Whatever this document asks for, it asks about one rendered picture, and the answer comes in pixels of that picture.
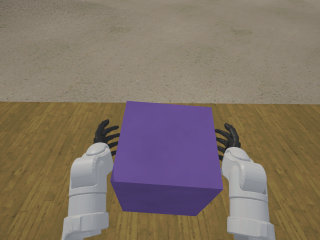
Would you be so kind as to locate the left robot hand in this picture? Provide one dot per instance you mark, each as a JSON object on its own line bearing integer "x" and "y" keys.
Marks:
{"x": 100, "y": 135}

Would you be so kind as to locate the carton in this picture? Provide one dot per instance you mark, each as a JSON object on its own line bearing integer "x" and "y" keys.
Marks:
{"x": 167, "y": 159}

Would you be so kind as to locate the robot right forearm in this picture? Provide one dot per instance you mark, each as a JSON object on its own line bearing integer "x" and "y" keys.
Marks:
{"x": 248, "y": 205}

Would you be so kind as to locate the right robot hand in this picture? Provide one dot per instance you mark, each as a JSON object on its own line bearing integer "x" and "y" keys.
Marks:
{"x": 233, "y": 139}

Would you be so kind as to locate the robot left forearm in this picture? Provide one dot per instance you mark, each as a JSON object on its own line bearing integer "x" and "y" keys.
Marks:
{"x": 87, "y": 214}

